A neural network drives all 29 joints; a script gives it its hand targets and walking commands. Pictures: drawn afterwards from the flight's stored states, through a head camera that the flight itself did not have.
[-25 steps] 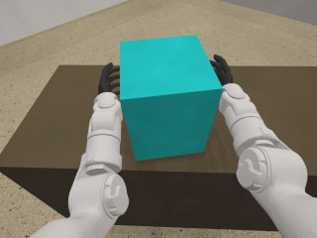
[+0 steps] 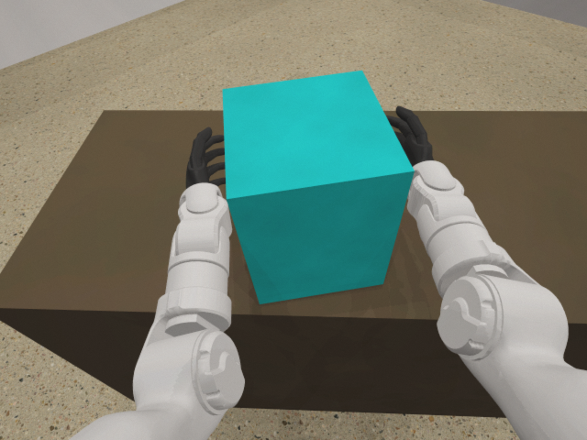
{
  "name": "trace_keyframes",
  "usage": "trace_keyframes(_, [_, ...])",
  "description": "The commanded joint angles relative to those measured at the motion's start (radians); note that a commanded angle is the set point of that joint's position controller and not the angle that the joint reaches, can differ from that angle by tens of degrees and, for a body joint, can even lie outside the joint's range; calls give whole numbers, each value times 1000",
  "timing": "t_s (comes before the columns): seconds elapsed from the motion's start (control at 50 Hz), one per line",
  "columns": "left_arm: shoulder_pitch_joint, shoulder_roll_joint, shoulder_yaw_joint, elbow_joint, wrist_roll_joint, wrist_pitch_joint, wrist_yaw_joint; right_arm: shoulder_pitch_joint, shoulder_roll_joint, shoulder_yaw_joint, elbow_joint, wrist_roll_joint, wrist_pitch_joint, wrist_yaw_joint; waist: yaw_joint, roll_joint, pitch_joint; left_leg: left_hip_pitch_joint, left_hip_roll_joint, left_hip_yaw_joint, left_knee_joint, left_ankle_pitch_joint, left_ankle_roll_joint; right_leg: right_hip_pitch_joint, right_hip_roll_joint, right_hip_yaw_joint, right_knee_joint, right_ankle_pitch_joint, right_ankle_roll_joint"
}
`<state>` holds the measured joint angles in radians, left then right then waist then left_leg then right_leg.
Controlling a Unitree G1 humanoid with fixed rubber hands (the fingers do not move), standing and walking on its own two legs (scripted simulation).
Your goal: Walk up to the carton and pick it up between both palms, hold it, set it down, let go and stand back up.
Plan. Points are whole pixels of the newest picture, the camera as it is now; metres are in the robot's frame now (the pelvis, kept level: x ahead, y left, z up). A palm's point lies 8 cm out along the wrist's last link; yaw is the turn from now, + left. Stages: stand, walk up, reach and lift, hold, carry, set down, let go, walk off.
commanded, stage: set down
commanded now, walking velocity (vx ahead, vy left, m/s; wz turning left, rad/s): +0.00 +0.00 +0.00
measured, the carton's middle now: (308, 193) +0.44 +0.02 +0.08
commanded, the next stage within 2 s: none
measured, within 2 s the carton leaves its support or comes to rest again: rests again in 1.62 s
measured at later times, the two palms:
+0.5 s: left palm (204, 194) +0.41 +0.16 +0.11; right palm (413, 169) +0.45 -0.13 +0.12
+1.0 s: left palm (205, 195) +0.41 +0.16 +0.11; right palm (414, 170) +0.44 -0.13 +0.12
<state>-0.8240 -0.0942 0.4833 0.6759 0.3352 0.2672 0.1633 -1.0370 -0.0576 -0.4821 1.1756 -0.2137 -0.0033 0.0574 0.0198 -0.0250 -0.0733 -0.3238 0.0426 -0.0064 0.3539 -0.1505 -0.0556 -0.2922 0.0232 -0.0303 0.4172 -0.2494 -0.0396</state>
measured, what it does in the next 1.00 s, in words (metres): stands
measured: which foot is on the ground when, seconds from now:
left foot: down 0.00-1.00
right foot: down 0.00-1.00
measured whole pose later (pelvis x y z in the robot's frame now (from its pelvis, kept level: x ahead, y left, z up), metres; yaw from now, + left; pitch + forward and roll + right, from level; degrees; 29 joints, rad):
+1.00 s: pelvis +0.00 +0.00 +0.00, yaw +0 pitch +8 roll +1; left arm -0.79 -0.13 0.54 0.68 0.39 0.19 0.15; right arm -1.02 -0.04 -0.57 1.18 -0.30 -0.06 0.09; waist 0.02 -0.02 -0.08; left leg -0.34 0.04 0.01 0.35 -0.15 -0.05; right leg -0.31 0.02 -0.02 0.42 -0.25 -0.04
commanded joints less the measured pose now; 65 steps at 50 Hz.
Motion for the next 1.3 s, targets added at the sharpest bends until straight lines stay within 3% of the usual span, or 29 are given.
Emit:
trace_keyframes(0.0, [-663,-477,-210,-101,9,-85,-51,-543,403,138,-38,-44,-95,158,128,51,-686,389,2,120,63,553,6,26,19,-67,-68,523,73])
trace_keyframes(0.52, [-573,-452,-140,-69,61,-119,-64,-460,398,83,-24,-110,-110,170,132,31,-594,342,2,134,38,485,24,30,11,-62,-79,480,77])
trace_keyframes(0.66, [-548,-445,-120,-63,75,-114,-70,-432,396,61,-25,-130,-102,175,120,23,-566,329,-1,137,30,457,30,34,10,-62,-82,464,78])
trace_keyframes(1.28, [-428,-426,-55,-42,111,-119,-93,-340,403,48,-61,-156,-85,193,123,-8,-487,287,-15,141,4,405,53,76,10,-44,-81,481,87])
